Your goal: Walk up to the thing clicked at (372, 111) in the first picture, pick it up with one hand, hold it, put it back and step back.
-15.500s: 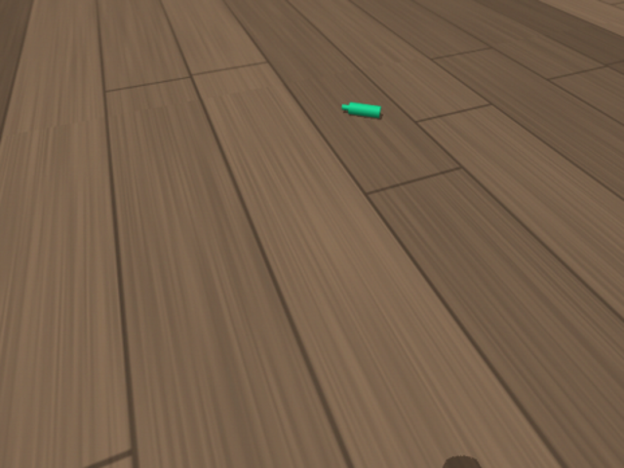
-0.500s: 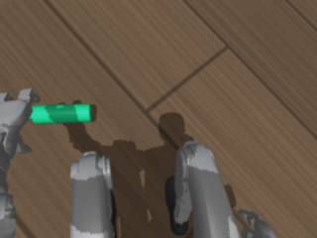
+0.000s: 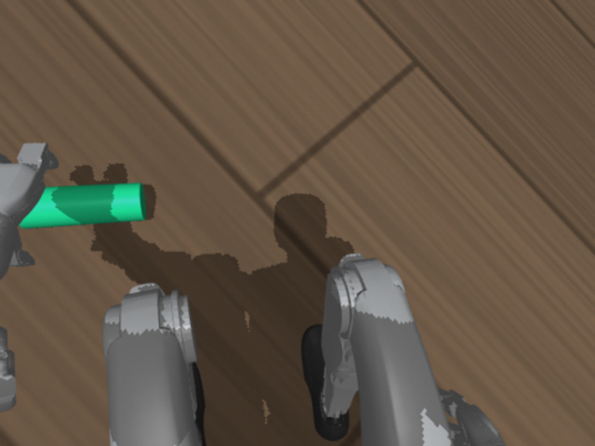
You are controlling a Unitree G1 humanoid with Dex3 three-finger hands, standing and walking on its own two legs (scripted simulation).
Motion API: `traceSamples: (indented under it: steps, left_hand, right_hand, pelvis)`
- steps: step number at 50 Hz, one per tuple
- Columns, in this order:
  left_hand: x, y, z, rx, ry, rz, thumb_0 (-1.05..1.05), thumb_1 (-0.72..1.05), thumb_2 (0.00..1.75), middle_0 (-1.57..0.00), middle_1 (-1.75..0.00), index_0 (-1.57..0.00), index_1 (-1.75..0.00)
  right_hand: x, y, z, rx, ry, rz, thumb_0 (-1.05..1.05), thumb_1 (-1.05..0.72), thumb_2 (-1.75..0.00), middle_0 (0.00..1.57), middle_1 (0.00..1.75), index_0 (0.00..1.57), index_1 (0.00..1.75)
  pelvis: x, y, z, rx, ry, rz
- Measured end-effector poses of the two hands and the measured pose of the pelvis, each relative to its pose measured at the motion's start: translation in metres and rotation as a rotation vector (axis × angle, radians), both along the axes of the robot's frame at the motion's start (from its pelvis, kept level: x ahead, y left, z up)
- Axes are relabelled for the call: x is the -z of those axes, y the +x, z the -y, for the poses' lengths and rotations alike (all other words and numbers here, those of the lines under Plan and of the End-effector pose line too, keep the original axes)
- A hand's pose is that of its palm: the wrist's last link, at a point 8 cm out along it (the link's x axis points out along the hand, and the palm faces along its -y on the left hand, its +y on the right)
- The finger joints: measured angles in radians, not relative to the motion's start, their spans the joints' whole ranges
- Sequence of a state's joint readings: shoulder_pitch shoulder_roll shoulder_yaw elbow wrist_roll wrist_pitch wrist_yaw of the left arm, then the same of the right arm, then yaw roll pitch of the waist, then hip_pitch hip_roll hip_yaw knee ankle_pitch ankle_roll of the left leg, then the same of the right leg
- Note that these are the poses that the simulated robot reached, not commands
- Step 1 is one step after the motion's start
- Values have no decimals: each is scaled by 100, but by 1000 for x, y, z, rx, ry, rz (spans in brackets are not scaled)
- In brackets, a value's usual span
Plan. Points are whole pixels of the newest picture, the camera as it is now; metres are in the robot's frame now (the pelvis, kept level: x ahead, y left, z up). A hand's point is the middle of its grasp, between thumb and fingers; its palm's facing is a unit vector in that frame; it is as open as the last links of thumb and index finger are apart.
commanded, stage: rise first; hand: left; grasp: from above
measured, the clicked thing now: (71, 205) +0.49 +0.31 -0.31
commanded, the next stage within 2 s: none
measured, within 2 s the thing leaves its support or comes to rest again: neither
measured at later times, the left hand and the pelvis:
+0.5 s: hand (34, 212) +0.44 +0.31 -0.19, palm faces -0.46 -0.05 -0.88, open 14.1 cm; pelvis +0.01 +0.00 -0.01, yaw -1 degrees
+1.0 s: hand (35, 213) +0.44 +0.32 -0.20, palm faces -0.46 -0.06 -0.88, open 14.2 cm; pelvis +0.00 +0.00 -0.02, yaw -1 degrees
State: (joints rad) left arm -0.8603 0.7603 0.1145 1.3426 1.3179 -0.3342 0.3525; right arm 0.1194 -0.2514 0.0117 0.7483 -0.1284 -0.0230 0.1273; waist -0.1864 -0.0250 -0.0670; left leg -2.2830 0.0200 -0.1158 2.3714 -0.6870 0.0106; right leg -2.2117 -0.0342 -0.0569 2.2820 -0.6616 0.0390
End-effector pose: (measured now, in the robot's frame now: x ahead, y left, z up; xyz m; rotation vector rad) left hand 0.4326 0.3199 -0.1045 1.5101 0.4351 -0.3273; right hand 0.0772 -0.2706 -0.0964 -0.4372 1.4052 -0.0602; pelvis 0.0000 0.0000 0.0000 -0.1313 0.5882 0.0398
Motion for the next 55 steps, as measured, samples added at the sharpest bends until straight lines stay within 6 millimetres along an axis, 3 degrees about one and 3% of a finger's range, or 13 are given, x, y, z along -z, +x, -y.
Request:
traceSamples:
  steps: [15, 37, 55]
  left_hand:
    - [19, 12, 4, -15, 3, 12, 0, -52, 100, -8, -101, -8, -100]
    - [33, 19, 9, -20, -12, 15, 0, -53, 101, -8, -102, -8, -102]
    - [40, 18, -1, -26, -9, 3, 0, -55, 103, -8, -101, -7, -102]
  right_hand:
    - [4, -14, 7, 2, -23, -52, 0, -91, -90, 20, 30, 20, 30]
    - [9, -14, 4, -13, -12, -59, 0, -92, -90, 20, 30, 20, 30]
    - [10, -23, 2, -30, -22, -70, 0, -92, -90, 20, 30, 20, 30]
  pelvis:
    - [11, 4, 1, 9, -3, -5]
    - [17, 6, 0, 13, -11, -3]
    - [25, 3, -1, 16, -22, 18]
